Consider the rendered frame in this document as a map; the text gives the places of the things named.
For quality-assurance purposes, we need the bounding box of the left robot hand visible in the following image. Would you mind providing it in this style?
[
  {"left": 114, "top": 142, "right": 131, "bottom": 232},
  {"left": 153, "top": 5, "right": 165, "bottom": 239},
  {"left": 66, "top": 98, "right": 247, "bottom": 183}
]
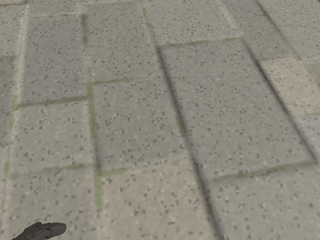
[{"left": 12, "top": 222, "right": 67, "bottom": 240}]

